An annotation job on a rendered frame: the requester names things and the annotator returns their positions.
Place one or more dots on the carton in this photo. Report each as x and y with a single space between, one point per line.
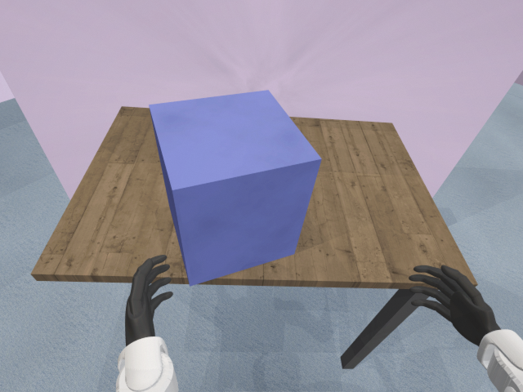
239 176

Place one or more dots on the left robot forearm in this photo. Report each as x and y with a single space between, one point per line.
144 366

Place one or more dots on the left robot hand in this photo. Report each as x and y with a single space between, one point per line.
140 308

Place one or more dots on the table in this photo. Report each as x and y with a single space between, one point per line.
369 222

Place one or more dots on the right robot hand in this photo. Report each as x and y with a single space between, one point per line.
461 303

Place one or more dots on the right robot forearm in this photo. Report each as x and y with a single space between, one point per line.
501 354

